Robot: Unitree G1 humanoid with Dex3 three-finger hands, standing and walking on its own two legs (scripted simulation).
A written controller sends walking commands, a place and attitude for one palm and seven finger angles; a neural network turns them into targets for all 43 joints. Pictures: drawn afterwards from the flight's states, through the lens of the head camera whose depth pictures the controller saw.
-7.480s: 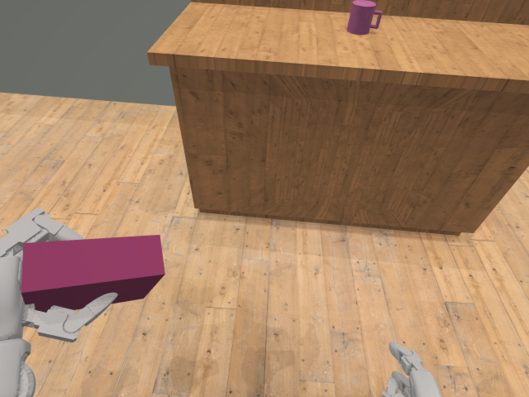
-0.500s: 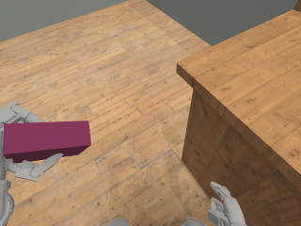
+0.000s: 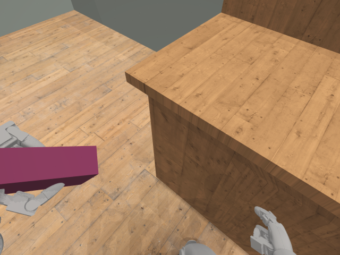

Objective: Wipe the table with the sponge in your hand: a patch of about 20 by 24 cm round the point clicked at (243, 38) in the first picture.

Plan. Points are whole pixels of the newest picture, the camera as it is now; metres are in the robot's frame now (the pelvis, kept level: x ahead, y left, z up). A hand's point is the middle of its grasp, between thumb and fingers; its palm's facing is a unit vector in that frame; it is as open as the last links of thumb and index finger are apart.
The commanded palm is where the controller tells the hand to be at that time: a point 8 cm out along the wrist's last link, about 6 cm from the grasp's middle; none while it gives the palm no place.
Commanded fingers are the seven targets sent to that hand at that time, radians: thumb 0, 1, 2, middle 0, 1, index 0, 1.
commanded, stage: turn to face it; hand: left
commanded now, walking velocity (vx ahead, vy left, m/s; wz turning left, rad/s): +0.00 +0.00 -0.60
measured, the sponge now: (62, 169) +0.22 +0.21 +0.15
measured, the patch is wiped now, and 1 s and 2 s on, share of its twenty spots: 0.00 0.00 0.00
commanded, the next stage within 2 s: come to a stop and stand still in 1.62 s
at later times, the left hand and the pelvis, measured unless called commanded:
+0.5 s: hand (104, 164) +0.22 +0.13 +0.19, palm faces +0.13 -0.85 -0.51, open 9.3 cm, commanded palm +0.18 +0.18 +0.19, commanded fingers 0.00 0.10 1.30 -1.20 -1.60 -1.20 -1.60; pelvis -0.05 -0.04 +0.01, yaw -18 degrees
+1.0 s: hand (198, 196) +0.19 -0.02 +0.18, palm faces -0.18 -0.85 -0.50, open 9.3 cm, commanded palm +0.16 +0.07 +0.19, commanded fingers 0.00 0.10 1.30 -1.20 -1.60 -1.20 -1.60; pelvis -0.13 -0.07 +0.00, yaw -35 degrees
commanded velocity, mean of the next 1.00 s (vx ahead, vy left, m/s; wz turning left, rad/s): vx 0.00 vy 0.00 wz -0.60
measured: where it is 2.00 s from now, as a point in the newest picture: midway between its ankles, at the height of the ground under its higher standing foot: outside the picture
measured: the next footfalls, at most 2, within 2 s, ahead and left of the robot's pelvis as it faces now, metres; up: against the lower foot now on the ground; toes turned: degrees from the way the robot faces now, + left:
right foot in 0.12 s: +0.07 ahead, -0.10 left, +0.00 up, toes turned -9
left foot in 0.60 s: +0.00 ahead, +0.12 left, +0.00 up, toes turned -16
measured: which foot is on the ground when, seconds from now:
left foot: down 0.00-0.14, up 0.16-0.58, down 0.60-0.84, up 0.86-1.00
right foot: up 0.00-0.10, down 0.12-0.62, up 0.64-0.82, down 0.84-1.00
